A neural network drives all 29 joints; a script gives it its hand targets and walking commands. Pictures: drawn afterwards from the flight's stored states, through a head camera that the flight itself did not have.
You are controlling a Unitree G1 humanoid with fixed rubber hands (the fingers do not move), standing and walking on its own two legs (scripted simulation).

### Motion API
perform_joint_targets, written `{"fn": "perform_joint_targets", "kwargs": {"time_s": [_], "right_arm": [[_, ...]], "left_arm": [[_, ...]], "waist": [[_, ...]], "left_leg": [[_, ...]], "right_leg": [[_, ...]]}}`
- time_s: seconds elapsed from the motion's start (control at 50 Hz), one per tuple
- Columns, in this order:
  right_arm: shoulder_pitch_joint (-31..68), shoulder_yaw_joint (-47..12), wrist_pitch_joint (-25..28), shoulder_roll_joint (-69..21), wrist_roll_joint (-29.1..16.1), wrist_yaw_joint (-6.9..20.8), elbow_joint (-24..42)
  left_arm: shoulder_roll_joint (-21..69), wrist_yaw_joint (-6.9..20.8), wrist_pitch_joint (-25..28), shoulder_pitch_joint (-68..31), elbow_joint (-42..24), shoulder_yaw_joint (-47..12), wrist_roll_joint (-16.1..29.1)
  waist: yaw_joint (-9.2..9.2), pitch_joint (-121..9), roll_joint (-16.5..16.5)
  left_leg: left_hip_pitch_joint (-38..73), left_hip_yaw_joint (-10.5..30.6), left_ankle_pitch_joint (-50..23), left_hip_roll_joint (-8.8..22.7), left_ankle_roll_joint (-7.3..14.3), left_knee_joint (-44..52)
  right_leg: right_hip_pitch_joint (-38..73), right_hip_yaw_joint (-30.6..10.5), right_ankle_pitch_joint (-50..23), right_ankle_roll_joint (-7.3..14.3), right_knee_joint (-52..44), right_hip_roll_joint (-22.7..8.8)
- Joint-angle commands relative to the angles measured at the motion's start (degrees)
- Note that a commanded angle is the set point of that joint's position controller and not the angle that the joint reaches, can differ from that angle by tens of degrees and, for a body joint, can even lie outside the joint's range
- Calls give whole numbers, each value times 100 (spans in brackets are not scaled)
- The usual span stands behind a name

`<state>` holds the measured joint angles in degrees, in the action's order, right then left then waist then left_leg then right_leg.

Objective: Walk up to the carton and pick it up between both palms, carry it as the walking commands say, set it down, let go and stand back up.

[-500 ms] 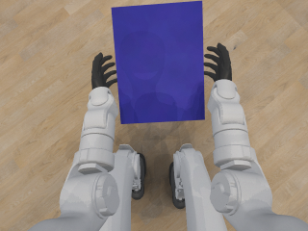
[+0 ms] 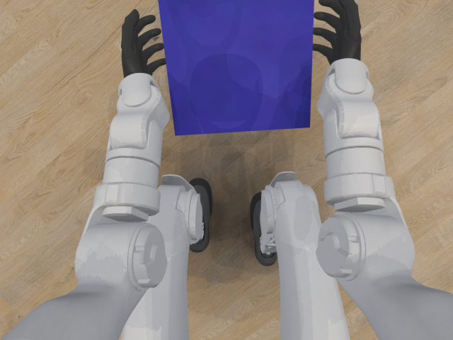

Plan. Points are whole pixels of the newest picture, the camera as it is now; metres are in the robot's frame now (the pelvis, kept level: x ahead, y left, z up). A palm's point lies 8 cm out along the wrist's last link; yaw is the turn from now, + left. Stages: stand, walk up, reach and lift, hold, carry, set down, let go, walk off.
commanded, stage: set down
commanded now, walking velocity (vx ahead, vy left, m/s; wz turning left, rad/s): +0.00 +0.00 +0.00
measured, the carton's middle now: (236, 41) +0.55 -0.03 -0.23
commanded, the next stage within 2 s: none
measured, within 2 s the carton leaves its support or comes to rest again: rests again in 1.60 s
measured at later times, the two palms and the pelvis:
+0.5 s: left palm (148, 72) +0.51 +0.13 -0.22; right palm (321, 62) +0.51 -0.17 -0.22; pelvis -0.02 +0.00 -0.06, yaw -1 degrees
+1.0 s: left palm (156, 54) +0.55 +0.12 -0.27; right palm (318, 54) +0.54 -0.19 -0.27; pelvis +0.00 +0.00 -0.09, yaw +0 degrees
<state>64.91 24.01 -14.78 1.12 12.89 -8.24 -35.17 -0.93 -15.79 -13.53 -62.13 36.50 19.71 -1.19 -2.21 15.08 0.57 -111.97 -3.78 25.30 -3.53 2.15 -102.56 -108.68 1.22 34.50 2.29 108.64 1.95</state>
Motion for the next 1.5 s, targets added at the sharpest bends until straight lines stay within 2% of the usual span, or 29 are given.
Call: {"fn": "perform_joint_targets", "kwargs": {"time_s": [0.0,0.02,0.04,0.08,0.14,0.16,0.2,0.24,0.32,0.42,0.5,0.62,0.72,0.76,0.8,0.82,0.88,0.94,0.96,1.0,1.08,1.16,1.26,1.3,1.32,1.34,1.38,1.4,1.48], "right_arm": [[3710,-3996,253,-4461,-1661,1738,405],[3928,-3996,251,-4467,-1854,1700,368],[3673,-4251,168,-4479,-1845,1718,298],[4447,-4631,149,-4232,-2143,1624,1032],[4460,-4528,-41,-3840,-2155,1433,815],[4876,-4602,13,-3849,-2368,1421,989],[5538,-4511,-7,-3723,-2152,1401,1012],[5355,-3652,-92,-3613,-1572,1610,-456],[5140,-2974,-37,-3333,-1340,2036,-1203],[5128,-3038,188,-3621,-1455,2038,-835],[5140,-3498,167,-4010,-1941,1917,-327],[5002,-3673,223,-4085,-1729,1942,-409],[4180,-3028,210,-3804,-1330,2072,-1520],[3901,-2787,194,-3881,-1213,2119,-1904],[4574,-3151,377,-3646,-1616,2115,-842],[4337,-3112,400,-3557,-1587,2086,-911],[4666,-3113,568,-3352,-1772,1862,-660],[4798,-3178,587,-3282,-1987,1905,-746],[4813,-3217,490,-3675,-1991,1990,-985],[4558,-3132,377,-3647,-1871,2140,-1288],[4597,-3144,304,-3938,-1948,2212,-1296],[4494,-2938,310,-3748,-1806,2227,-1245],[4759,-3019,297,-3786,-1947,2281,-1129],[4265,-2839,294,-3719,-1768,2293,-1611],[4389,-2741,243,-3796,-1842,2368,-1644],[4147,-2701,188,-3610,-1643,2394,-1893],[4215,-2859,262,-3777,-1753,2424,-1523],[4176,-2684,273,-3721,-1709,2393,-1548],[4054,-2844,223,-3779,-1790,2511,-1794]], "left_arm": [[4703,1842,241,-4546,-994,-3713,834],[4410,1817,230,-4939,-1269,-3845,783],[4320,1749,252,-4698,-1250,-3823,877],[3973,1674,263,-5571,-2115,-3954,1088],[3384,1538,146,-5890,-2246,-3989,1246],[4110,1564,36,-5647,-1659,-4111,1385],[4239,1644,-94,-5256,-419,-3516,1387],[4283,1947,-321,-4561,1603,-2567,697],[4542,2283,-378,-4273,2414,-1760,42],[4297,2212,208,-6166,289,-2576,679],[4091,2044,398,-6688,-721,-3116,1410],[4098,2052,335,-5304,796,-2550,1136],[3972,2288,390,-4964,1470,-2391,874],[3798,2333,468,-5096,1269,-2342,827],[3806,2243,599,-5005,976,-2406,1079],[4129,2245,644,-5070,861,-2576,1205],[3996,2132,713,-5597,580,-2942,1706],[3811,2000,708,-5543,755,-2905,1637],[3932,1980,642,-5186,1157,-2607,1407],[3903,2027,525,-4865,1616,-2415,1277],[3704,2083,630,-5338,1258,-2159,1207],[4009,2200,510,-5107,1637,-2207,1201],[3757,2205,550,-5204,1525,-2171,1220],[3844,2228,518,-5256,1564,-2232,1176],[3689,2221,521,-5054,1763,-1993,984],[3908,2255,471,-5168,1824,-1985,1061],[3931,2289,480,-4785,1888,-1915,947],[4000,2316,449,-4749,1929,-2067,1031],[4017,2341,401,-4463,2172,-1800,769]], "waist": [[29,-10141,40],[211,-10564,422],[30,-10678,-56],[269,-11943,-276],[78,-12231,-354],[7,-12076,-184],[81,-10366,-836],[99,-7192,-767],[155,-5730,-187],[-273,-8149,-135],[-225,-9791,-428],[226,-8063,-831],[-112,-6262,-412],[-227,-5796,-357],[-39,-6913,-160],[-382,-7047,-173],[-441,-7796,119],[-303,-7702,74],[93,-7253,156],[-26,-6477,-139],[296,-6631,-297],[-60,-6080,-100],[191,-6021,-148],[-50,-5808,-204],[239,-5378,31],[-57,-5176,-141],[269,-5391,-124],[-34,-5372,-198],[292,-4852,-130]], "left_leg": [[4000,322,-1861,-532,-233,-61],[4325,275,-1825,-470,-246,-222],[4525,313,-1982,-417,-238,-360],[4652,155,-2141,-472,-225,-583],[5017,164,-1849,-395,-221,-540],[4946,167,-1858,-362,-191,-580],[4050,261,-1273,-419,-23,-486],[2347,332,535,-417,100,-265],[1993,475,922,-235,156,-444],[3112,417,-724,-229,-13,-897],[3734,279,-1666,-327,-80,-1145],[2411,212,-1486,-372,6,-1331],[1868,301,-1177,-336,-14,-1362],[1530,304,-1091,-295,-61,-1468],[2502,252,-1843,-332,-29,-1700],[2537,386,-2193,-290,-63,-1783],[2772,324,-2323,-305,-162,-1908],[3304,474,-2535,-310,-121,-1840],[3176,384,-2446,-391,-55,-1822],[2933,444,-1975,-368,24,-1744],[2172,266,-1749,-340,33,-1911],[2319,286,-1636,-314,16,-1981],[1968,308,-1395,-309,93,-1998],[2044,382,-1576,-326,10,-1951],[1968,292,-1337,-345,48,-1871],[1721,441,-1221,-269,69,-1929],[1795,337,-1493,-337,60,-1991],[2040,454,-1540,-307,49,-1979],[1713,392,-1374,-302,93,-1936]], "right_leg": [[2695,-200,-2439,-125,-865,600],[2784,-287,-2454,-89,-695,573],[2960,-204,-2521,-126,-650,541],[3798,-240,-2896,-94,-440,542],[4212,-200,-2611,-143,-433,511],[4274,-217,-2577,-123,-414,486],[3544,-206,-1824,-174,-584,484],[2086,-257,-130,-32,-728,333],[762,-315,427,29,-499,280],[1352,-109,-1208,28,-54,352],[2576,-82,-2172,-20,71,459],[2341,-415,-2273,9,189,419],[1149,-306,-1803,11,280,432],[1027,-439,-1790,69,266,454],[1265,-393,-2309,-21,487,397],[1248,-330,-2612,-36,581,399],[1933,-400,-3016,105,764,338],[1483,-232,-2924,45,849,370],[1365,-322,-2755,28,814,402],[859,-211,-2090,-9,729,347],[1260,-472,-2323,14,794,331],[837,-384,-1958,39,747,344],[728,-394,-1804,11,920,293],[684,-341,-1984,70,870,291],[419,-378,-1672,27,853,311],[366,-399,-1594,67,857,286],[487,-446,-1887,52,859,329],[164,-277,-1714,38,943,322],[-2,-366,-1616,29,851,310]]}}
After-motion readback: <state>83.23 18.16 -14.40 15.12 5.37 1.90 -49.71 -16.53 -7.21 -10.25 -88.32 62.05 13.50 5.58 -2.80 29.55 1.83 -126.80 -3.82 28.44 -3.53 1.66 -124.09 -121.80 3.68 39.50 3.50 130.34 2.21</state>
